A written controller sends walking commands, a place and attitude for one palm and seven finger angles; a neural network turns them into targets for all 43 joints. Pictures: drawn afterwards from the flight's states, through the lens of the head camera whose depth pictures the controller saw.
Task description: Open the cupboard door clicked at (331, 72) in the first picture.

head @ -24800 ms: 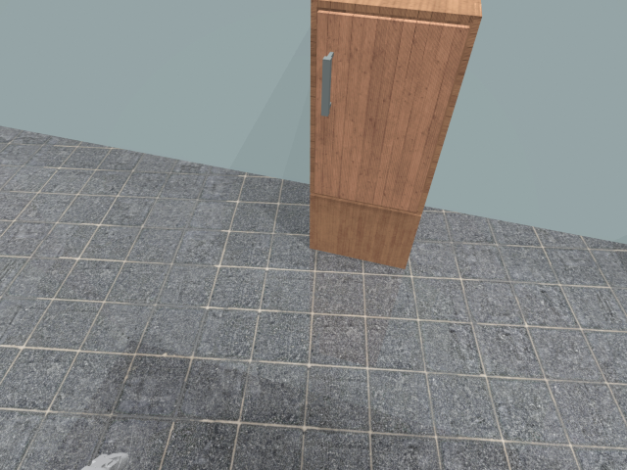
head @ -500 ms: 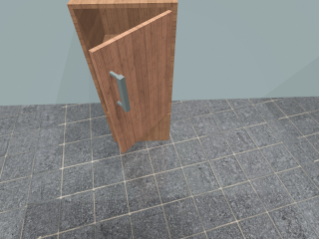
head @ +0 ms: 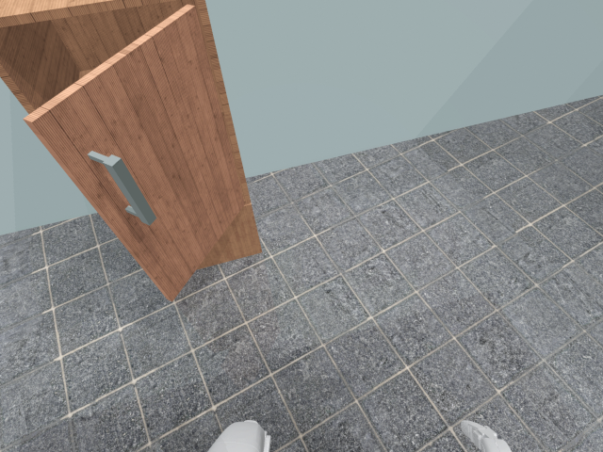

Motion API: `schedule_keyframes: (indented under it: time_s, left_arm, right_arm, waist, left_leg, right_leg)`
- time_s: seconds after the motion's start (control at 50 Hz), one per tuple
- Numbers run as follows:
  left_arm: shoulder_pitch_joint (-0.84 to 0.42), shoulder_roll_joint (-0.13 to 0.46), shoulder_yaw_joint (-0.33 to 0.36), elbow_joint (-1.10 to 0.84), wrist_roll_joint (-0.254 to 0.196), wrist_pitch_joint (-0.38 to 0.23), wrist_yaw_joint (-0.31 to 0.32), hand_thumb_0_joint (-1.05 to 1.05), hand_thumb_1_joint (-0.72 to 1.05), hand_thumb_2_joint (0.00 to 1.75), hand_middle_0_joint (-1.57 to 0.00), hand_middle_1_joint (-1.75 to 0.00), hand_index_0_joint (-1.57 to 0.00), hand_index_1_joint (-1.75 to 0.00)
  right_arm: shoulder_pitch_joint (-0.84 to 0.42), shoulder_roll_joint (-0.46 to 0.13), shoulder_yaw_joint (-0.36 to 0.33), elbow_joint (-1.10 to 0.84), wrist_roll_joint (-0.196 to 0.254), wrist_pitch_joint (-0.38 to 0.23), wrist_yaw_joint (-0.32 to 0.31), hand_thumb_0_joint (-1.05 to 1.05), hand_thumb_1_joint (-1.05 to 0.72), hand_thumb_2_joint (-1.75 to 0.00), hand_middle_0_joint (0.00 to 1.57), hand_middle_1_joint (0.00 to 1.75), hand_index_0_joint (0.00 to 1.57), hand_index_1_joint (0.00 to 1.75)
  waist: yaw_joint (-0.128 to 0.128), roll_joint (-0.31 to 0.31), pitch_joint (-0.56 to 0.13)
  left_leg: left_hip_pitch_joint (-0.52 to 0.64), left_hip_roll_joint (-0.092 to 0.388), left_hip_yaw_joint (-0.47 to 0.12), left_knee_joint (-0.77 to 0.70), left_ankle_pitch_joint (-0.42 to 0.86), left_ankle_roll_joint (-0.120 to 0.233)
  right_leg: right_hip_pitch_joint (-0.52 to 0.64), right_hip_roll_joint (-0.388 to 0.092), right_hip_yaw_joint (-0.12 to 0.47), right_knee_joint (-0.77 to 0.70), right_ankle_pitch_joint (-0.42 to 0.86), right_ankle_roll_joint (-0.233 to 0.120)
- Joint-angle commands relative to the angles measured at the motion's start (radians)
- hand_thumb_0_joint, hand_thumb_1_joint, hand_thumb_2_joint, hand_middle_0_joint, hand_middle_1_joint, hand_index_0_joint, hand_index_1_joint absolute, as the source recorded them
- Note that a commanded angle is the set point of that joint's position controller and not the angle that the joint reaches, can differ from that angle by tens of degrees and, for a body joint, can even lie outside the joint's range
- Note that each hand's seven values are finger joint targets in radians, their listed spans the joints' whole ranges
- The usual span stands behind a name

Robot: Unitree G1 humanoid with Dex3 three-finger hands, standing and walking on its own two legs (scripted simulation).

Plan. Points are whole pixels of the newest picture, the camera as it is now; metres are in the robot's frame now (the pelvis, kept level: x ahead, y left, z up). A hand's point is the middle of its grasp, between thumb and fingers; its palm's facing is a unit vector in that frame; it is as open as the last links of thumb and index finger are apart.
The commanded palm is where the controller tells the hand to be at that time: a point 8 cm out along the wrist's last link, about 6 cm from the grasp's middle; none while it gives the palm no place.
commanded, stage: walk to a spot facing it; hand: left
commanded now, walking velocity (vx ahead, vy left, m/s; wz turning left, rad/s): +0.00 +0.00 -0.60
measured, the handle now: (123, 189) +0.50 +0.37 -0.01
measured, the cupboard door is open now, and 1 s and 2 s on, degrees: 47 47 47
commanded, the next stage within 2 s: none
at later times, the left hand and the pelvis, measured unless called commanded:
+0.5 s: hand (179, 425) +0.16 +0.22 -0.17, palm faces -0.26 -0.93 -0.25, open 7.3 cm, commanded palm none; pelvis +0.01 +0.02 -0.01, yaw -17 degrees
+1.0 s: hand (257, 367) +0.25 +0.11 -0.16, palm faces -0.57 -0.80 -0.16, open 7.4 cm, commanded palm none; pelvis +0.04 +0.01 +0.00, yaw -36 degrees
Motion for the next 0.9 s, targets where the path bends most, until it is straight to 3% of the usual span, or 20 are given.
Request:
schedule_keyframes:
  time_s: [0.0,0.08,0.14,0.18,0.2,0.3,0.38,0.46,0.48,0.5,0.52,0.54,0.6,0.68,0.74,0.76,0.78,0.8,0.84,0.88]
  left_arm:
    - [0.077,0.219,0.053,-0.059,0.003,-0.018,0.016,0.00,0.90,0.90,-0.20,-0.30,-0.20,-0.30]
    - [0.041,0.226,0.056,-0.078,0.009,-0.012,0.016,0.00,0.90,0.90,-0.20,-0.30,-0.20,-0.30]
    - [-0.030,0.198,0.045,-0.103,-0.006,-0.006,0.011,0.00,0.90,0.90,-0.20,-0.30,-0.20,-0.30]
    - [-0.024,0.141,0.028,-0.139,-0.016,-0.011,-0.010,0.00,0.90,0.90,-0.20,-0.30,-0.20,-0.30]
    - [-0.062,0.172,0.036,-0.150,-0.005,-0.008,-0.017,0.00,0.90,0.90,-0.20,-0.30,-0.20,-0.30]
    - [-0.051,0.127,0.032,-0.135,0.000,0.009,-0.047,0.00,0.90,0.90,-0.20,-0.30,-0.20,-0.30]
    - [-0.100,0.111,0.012,-0.148,-0.002,0.005,-0.054,0.00,0.90,0.90,-0.20,-0.30,-0.20,-0.30]
    - [-0.038,0.135,0.016,-0.125,-0.006,-0.002,-0.052,0.00,0.90,0.90,-0.20,-0.30,-0.20,-0.30]
    - [0.023,0.182,0.024,-0.107,-0.003,-0.010,-0.046,0.00,0.90,0.90,-0.20,-0.30,-0.20,-0.30]
    - [0.079,0.296,0.046,-0.094,0.010,-0.021,-0.028,0.00,0.90,0.90,-0.20,-0.30,-0.20,-0.30]
    - [0.133,0.356,0.059,-0.075,-0.001,-0.019,-0.012,0.00,0.90,0.90,-0.20,-0.30,-0.20,-0.30]
    - [0.122,0.349,0.057,-0.079,-0.004,-0.015,-0.004,0.00,0.90,0.90,-0.20,-0.30,-0.20,-0.30]
    - [-0.052,0.263,0.042,-0.124,0.004,-0.005,0.008,0.00,0.90,0.90,-0.20,-0.30,-0.20,-0.30]
    - [-0.076,0.267,0.038,-0.136,0.010,-0.007,0.004,0.00,0.90,0.90,-0.20,-0.30,-0.20,-0.30]
    - [-0.119,0.249,0.034,-0.146,0.001,0.000,-0.010,0.00,0.90,0.90,-0.20,-0.30,-0.20,-0.30]
    - [-0.134,0.206,0.022,-0.164,-0.003,0.004,-0.019,0.00,0.90,0.90,-0.20,-0.30,-0.20,-0.30]
    - [-0.122,0.132,0.005,-0.186,-0.008,0.005,-0.028,0.00,0.90,0.90,-0.20,-0.30,-0.20,-0.30]
    - [-0.201,0.146,0.013,-0.225,-0.005,0.002,-0.036,0.00,0.90,0.90,-0.20,-0.30,-0.20,-0.30]
    - [-0.220,0.158,0.032,-0.220,0.007,-0.018,-0.064,0.00,0.90,0.90,-0.20,-0.30,-0.20,-0.30]
    - [-0.177,0.125,0.026,-0.177,0.011,-0.017,-0.078,0.00,0.90,0.90,-0.20,-0.30,-0.20,-0.30]
  right_arm:
    - [-0.026,-0.071,-0.015,-0.088,0.005,-0.025,-0.008,0.00,-0.90,-0.90,0.20,0.30,0.20,0.30]
    - [-0.014,-0.068,-0.014,-0.102,0.014,-0.035,-0.011,0.00,-0.90,-0.90,0.20,0.30,0.20,0.30]
    - [0.126,-0.103,-0.017,-0.062,0.014,-0.051,-0.022,0.00,-0.90,-0.90,0.20,0.30,0.20,0.30]
    - [0.171,-0.247,-0.042,-0.083,-0.008,-0.060,-0.030,0.00,-0.90,-0.90,0.20,0.30,0.20,0.30]
    - [0.161,-0.239,-0.034,-0.091,-0.021,-0.055,-0.032,0.00,-0.90,-0.90,0.20,0.30,0.20,0.30]
    - [0.102,-0.157,-0.006,-0.109,-0.029,-0.062,-0.029,0.00,-0.90,-0.90,0.20,0.30,0.20,0.30]
    - [0.192,-0.188,-0.017,-0.076,-0.028,-0.057,-0.021,0.00,-0.90,-0.90,0.20,0.30,0.20,0.30]
    - [0.185,-0.217,-0.029,-0.071,-0.019,-0.049,-0.010,0.00,-0.90,-0.90,0.20,0.30,0.20,0.30]
    - [0.180,-0.201,-0.030,-0.081,-0.011,-0.049,-0.004,0.00,-0.90,-0.90,0.20,0.30,0.20,0.30]
    - [0.172,-0.121,-0.016,-0.109,0.001,-0.047,0.001,0.00,-0.90,-0.90,0.20,0.30,0.20,0.30]
    - [0.096,-0.107,-0.003,-0.145,0.001,-0.042,-0.003,0.00,-0.90,-0.90,0.20,0.30,0.20,0.30]
    - [0.111,-0.119,-0.002,-0.135,0.006,-0.038,-0.007,0.00,-0.90,-0.90,0.20,0.30,0.20,0.30]
    - [0.115,-0.122,-0.011,-0.099,0.001,-0.032,0.001,0.00,-0.90,-0.90,0.20,0.30,0.20,0.30]
    - [0.151,-0.073,-0.005,-0.083,0.005,-0.034,0.009,0.00,-0.90,-0.90,0.20,0.30,0.20,0.30]
    - [0.277,-0.086,-0.006,-0.052,-0.004,-0.047,0.006,0.00,-0.90,-0.90,0.20,0.30,0.20,0.30]
    - [0.339,-0.139,-0.015,-0.039,-0.011,-0.057,-0.002,0.00,-0.90,-0.90,0.20,0.30,0.20,0.30]
    - [0.397,-0.248,-0.040,-0.033,-0.029,-0.066,-0.005,0.00,-0.90,-0.90,0.20,0.30,0.20,0.30]
    - [0.426,-0.308,-0.047,-0.033,-0.034,-0.076,-0.016,0.00,-0.90,-0.90,0.20,0.30,0.20,0.30]
    - [0.319,-0.257,-0.034,-0.073,-0.040,-0.093,-0.010,0.00,-0.90,-0.90,0.20,0.30,0.20,0.30]
    - [0.254,-0.196,-0.012,-0.072,-0.035,-0.105,-0.008,0.00,-0.90,-0.90,0.20,0.30,0.20,0.30]
  waist:
    - [0.016,-0.135,-0.142]
    - [-0.003,-0.131,-0.135]
    - [-0.075,-0.051,-0.180]
    - [-0.078,0.332,-0.173]
    - [-0.082,0.210,-0.122]
    - [-0.024,0.206,-0.100]
    - [-0.064,0.222,-0.143]
    - [-0.024,0.174,-0.146]
    - [0.007,0.085,-0.166]
    - [0.030,-0.228,-0.198]
    - [0.084,-0.334,-0.189]
    - [0.068,-0.287,-0.184]
    - [-0.006,-0.265,-0.142]
    - [-0.034,-0.130,-0.135]
    - [-0.092,-0.118,-0.134]
    - [-0.123,0.007,-0.129]
    - [-0.146,0.317,-0.139]
    - [-0.165,0.340,-0.092]
    - [-0.099,0.076,-0.028]
    - [-0.060,0.156,-0.016]
  left_leg:
    - [-0.068,-0.011,-0.016,-0.060,-0.013,0.006]
    - [0.054,-0.027,-0.032,-0.227,-0.027,0.020]
    - [0.402,0.014,-0.057,-0.566,0.187,0.039]
    - [0.477,0.436,-0.466,-0.733,0.269,0.219]
    - [0.368,0.470,-0.459,-0.721,0.330,0.287]
    - [0.309,0.255,-0.068,-0.623,0.603,0.200]
    - [0.364,0.252,0.011,-0.567,0.666,0.179]
    - [0.274,0.259,0.053,-0.462,0.545,0.129]
    - [0.178,0.218,0.088,-0.349,0.436,0.081]
    - [-0.034,0.087,0.196,-0.136,0.073,0.013]
    - [-0.130,0.029,0.111,0.064,-0.280,0.006]
    - [-0.167,0.060,0.015,0.154,-0.237,0.018]
    - [-0.104,0.071,0.018,0.124,-0.090,0.002]
    - [0.081,0.020,0.056,-0.160,-0.030,-0.001]
    - [0.319,-0.016,0.093,-0.415,0.105,0.005]
    - [0.438,0.059,0.002,-0.563,-0.006,0.032]
    - [0.493,0.316,-0.348,-0.745,-0.316,0.115]
    - [0.397,0.504,-0.574,-0.880,-0.462,0.212]
    - [0.259,0.441,-0.474,-0.880,-0.337,0.245]
    - [0.262,0.341,-0.213,-0.824,-0.138,0.179]
  right_leg:
    - [0.216,-0.255,0.317,-0.081,0.467,-0.128]
    - [0.120,-0.250,0.376,-0.056,0.467,-0.127]
    - [-0.104,-0.143,0.293,0.036,0.263,-0.019]
    - [-0.340,0.013,-0.016,0.416,-0.401,0.093]
    - [-0.338,-0.036,-0.026,0.571,-0.395,0.108]
    - [-0.308,-0.084,-0.117,0.646,-0.239,0.129]
    - [-0.195,-0.073,-0.209,0.388,-0.227,0.119]
    - [0.029,-0.063,-0.231,0.093,-0.058,0.081]
    - [0.174,-0.106,-0.163,-0.025,0.096,0.055]
    - [0.320,-0.351,0.176,-0.115,0.359,-0.036]
    - [0.295,-0.481,0.329,-0.107,0.609,-0.150]
    - [0.284,-0.470,0.294,-0.099,0.491,-0.191]
    - [0.132,-0.321,0.179,-0.082,0.328,-0.136]
    - [0.000,-0.288,0.184,-0.065,0.252,-0.117]
    - [-0.178,-0.216,0.193,-0.068,-0.197,-0.054]
    - [-0.322,-0.139,0.133,0.017,-0.379,-0.007]
    - [-0.474,0.010,-0.025,0.333,-0.464,0.051]
    - [-0.522,-0.032,-0.076,0.541,-0.416,0.074]
    - [-0.462,-0.112,-0.068,0.690,-0.253,0.073]
    - [-0.445,-0.148,-0.113,0.667,-0.157,0.085]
